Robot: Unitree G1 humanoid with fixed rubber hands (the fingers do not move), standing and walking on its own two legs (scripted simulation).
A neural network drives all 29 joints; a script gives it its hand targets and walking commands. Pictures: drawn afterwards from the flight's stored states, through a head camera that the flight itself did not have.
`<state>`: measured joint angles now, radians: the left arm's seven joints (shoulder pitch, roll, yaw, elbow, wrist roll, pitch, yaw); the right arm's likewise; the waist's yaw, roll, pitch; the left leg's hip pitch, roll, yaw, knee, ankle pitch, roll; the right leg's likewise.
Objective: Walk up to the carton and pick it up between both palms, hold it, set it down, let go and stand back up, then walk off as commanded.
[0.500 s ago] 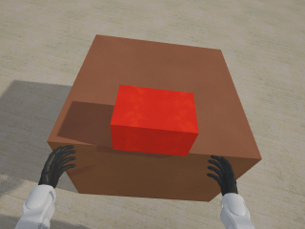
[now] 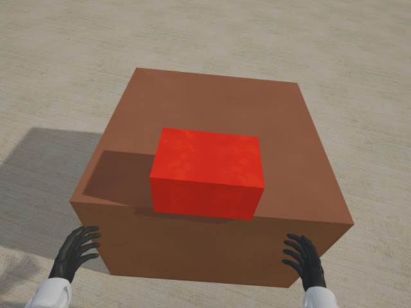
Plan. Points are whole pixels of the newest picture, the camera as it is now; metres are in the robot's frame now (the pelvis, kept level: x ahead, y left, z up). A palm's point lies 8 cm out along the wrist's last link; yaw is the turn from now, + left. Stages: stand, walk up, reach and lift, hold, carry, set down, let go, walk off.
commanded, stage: set down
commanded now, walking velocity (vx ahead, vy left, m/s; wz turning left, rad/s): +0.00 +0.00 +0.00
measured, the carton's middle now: (206, 173) +0.49 -0.03 -0.07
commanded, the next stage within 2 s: let go in 0.62 s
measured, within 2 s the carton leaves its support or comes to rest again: neither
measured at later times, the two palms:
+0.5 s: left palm (75, 279) +0.21 +0.25 -0.06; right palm (311, 280) +0.19 -0.22 -0.05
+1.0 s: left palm (86, 280) +0.21 +0.23 -0.06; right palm (306, 279) +0.19 -0.22 -0.06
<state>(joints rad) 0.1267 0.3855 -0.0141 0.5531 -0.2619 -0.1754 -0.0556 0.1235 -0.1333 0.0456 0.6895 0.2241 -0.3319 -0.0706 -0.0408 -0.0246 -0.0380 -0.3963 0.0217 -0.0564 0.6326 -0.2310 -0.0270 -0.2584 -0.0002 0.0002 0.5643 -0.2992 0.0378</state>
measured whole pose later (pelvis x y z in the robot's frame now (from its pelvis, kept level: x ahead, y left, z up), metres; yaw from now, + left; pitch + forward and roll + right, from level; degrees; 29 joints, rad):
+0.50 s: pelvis +0.01 -0.01 +0.00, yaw +0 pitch +0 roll -2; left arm 0.13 0.36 -0.02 0.53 -0.22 0.01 -0.02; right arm 0.13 -0.13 0.05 0.66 0.22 -0.20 -0.05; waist -0.03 -0.04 -0.02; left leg -0.38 0.02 -0.06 0.62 -0.23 -0.03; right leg -0.25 0.00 0.00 0.57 -0.31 0.03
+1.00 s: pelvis +0.02 -0.01 +0.01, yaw +0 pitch +0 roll -1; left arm 0.15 0.29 -0.02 0.52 -0.11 0.09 -0.02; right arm 0.14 -0.14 0.04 0.67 0.18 -0.20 -0.04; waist -0.03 0.00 0.02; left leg -0.35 0.02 -0.06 0.57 -0.23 -0.03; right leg -0.21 0.00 0.00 0.51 -0.30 0.03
